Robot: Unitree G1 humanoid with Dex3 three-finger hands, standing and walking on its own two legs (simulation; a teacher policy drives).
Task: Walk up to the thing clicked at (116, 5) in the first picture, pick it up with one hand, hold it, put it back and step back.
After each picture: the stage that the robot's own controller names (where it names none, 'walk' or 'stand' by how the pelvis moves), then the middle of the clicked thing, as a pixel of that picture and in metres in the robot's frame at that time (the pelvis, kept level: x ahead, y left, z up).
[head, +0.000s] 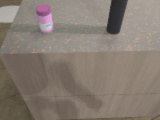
stand; (117, 7) +0.69 -0.14 +0.13
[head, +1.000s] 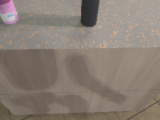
walk; out of the picture +0.63 +0.01 +0.16
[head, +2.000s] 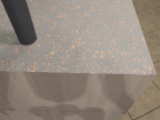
stand; (18, 11) +0.51 +0.25 +0.16
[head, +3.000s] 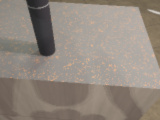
stand; (42, 27) +0.52 +0.18 +0.12
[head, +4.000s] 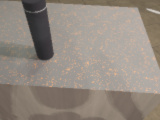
stand; (40, 30) +0.49 +0.18 +0.12
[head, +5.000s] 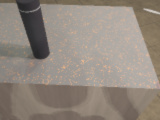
stand; (35, 30) +0.51 +0.20 +0.12
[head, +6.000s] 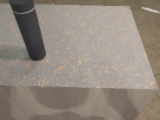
stand; (30, 31) +0.50 +0.22 +0.12
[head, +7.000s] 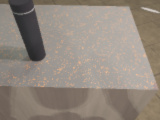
stand; (30, 32) +0.50 +0.22 +0.12
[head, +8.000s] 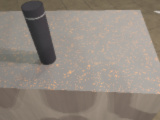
rise first; (41, 36) +0.48 +0.21 +0.12
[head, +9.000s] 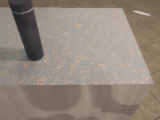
go down; (29, 31) +0.52 +0.21 +0.13
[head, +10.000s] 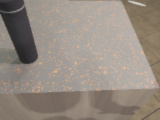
go down; (20, 32) +0.48 +0.20 +0.13
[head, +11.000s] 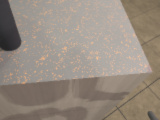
close in; out of the picture +0.48 +0.22 +0.16
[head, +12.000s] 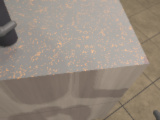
close; out of the picture +0.52 +0.23 +0.17
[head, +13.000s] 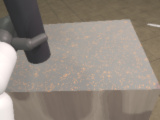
lift; (26, 16) +0.34 +0.15 +0.33
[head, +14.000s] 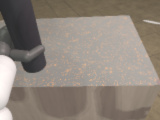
hold; (23, 29) +0.34 +0.17 +0.29
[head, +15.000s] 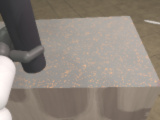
hold; (23, 29) +0.34 +0.17 +0.29
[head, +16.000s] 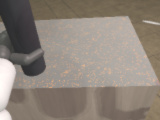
hold; (23, 33) +0.34 +0.17 +0.28
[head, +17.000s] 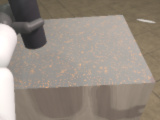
crouch; (23, 3) +0.41 +0.16 +0.33
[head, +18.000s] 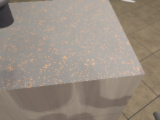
lower; out of the picture +0.51 +0.22 +0.30
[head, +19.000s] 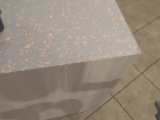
lower; out of the picture +0.54 +0.23 +0.19
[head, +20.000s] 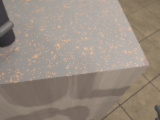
lower; out of the picture +0.51 +0.22 +0.17
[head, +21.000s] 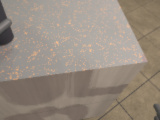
lower; out of the picture +0.52 +0.22 +0.17
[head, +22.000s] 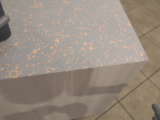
lower; out of the picture +0.52 +0.22 +0.18
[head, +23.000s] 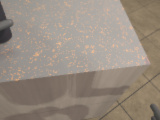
open; out of the picture +0.52 +0.23 +0.17
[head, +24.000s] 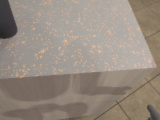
sink last; out of the picture +0.51 +0.22 +0.17
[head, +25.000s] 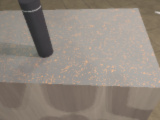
sink last; (38, 29) +0.53 +0.23 +0.14
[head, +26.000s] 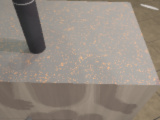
stand; (30, 24) +0.52 +0.22 +0.13
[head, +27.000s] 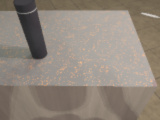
stand; (33, 31) +0.53 +0.22 +0.12
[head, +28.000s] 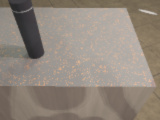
stand; (29, 30) +0.52 +0.23 +0.12
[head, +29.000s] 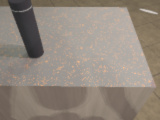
stand; (28, 29) +0.52 +0.23 +0.12
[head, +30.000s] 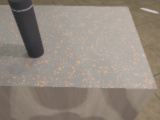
stand; (28, 29) +0.52 +0.23 +0.12
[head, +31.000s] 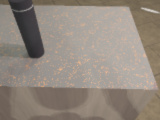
stand; (29, 29) +0.51 +0.23 +0.12
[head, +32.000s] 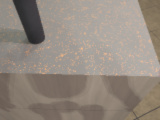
walk; (28, 13) +0.54 +0.22 +0.13
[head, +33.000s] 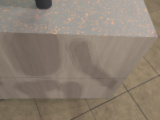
walk; out of the picture +0.69 +0.20 +0.14
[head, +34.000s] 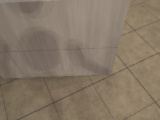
walk; out of the picture +0.95 +0.30 +0.15
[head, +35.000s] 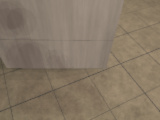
stand; out of the picture +1.15 +0.24 +0.14
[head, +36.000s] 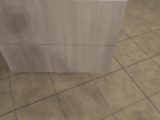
stand; out of the picture +1.16 +0.22 +0.12
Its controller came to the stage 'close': yes
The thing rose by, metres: 0.19
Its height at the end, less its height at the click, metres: +0.00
